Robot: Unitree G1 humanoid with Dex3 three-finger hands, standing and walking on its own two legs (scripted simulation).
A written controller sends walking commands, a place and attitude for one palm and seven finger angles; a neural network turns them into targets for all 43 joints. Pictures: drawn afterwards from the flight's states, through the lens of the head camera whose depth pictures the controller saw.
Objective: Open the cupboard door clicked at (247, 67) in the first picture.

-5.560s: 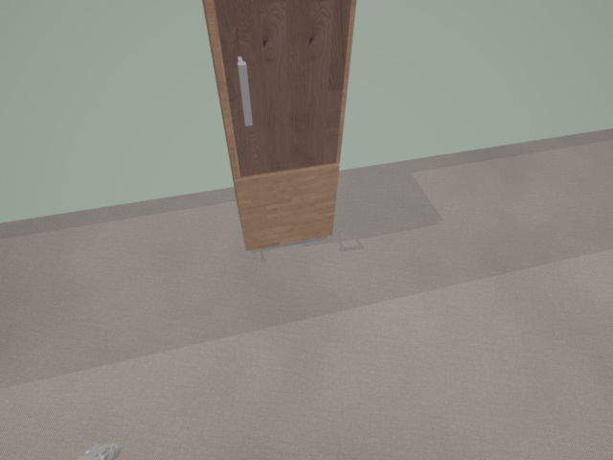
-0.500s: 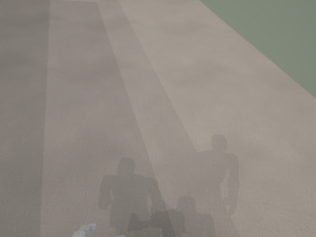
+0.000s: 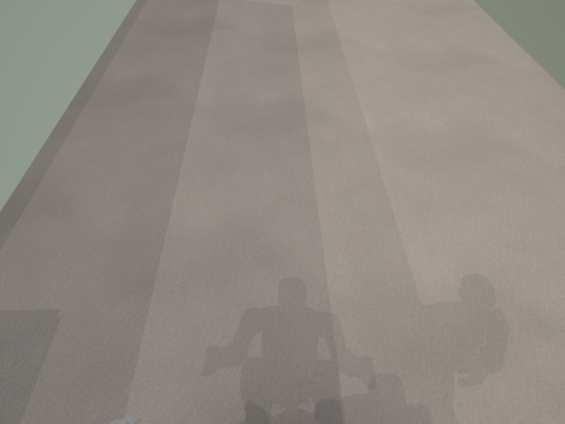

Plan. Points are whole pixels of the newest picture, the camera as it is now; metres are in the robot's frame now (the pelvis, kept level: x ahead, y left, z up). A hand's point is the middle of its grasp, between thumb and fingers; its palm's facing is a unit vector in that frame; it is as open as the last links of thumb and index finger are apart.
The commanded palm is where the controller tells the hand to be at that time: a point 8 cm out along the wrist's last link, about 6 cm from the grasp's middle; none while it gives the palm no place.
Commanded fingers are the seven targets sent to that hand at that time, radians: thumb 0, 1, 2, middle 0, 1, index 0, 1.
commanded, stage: turn to face it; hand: left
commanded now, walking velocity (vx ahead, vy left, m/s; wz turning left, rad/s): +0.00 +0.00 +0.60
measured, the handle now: out of the picture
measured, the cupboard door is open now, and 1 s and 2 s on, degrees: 0 0 0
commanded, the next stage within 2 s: none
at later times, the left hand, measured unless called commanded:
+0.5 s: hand out of the picture -0.07 +0.22 -0.19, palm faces +0.38 -0.90 -0.24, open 7.4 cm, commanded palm none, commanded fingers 0.00 0.90 0.90 -0.20 -0.30 -0.20 -0.30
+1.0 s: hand out of the picture -0.03 +0.22 -0.13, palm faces +0.57 -0.77 -0.29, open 7.4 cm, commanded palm none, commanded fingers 0.00 0.90 0.90 -0.20 -0.30 -0.20 -0.30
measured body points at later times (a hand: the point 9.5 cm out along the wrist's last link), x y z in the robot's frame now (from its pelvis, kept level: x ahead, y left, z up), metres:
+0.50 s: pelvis -0.04 +0.01 -0.01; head +0.00 +0.05 +0.43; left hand -0.09 +0.27 -0.17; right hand +0.16 -0.20 -0.14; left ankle -0.07 +0.11 -0.74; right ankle -0.01 -0.14 -0.72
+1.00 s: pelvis -0.03 -0.02 +0.00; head +0.01 -0.02 +0.45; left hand -0.06 +0.26 -0.11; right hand +0.17 -0.20 -0.16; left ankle -0.10 +0.09 -0.69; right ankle +0.04 -0.10 -0.73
